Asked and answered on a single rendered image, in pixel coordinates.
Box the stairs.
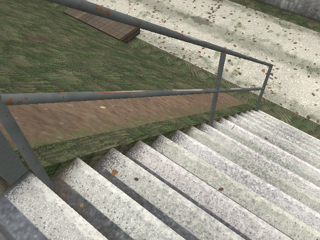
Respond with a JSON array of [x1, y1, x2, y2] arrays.
[[52, 109, 320, 240]]

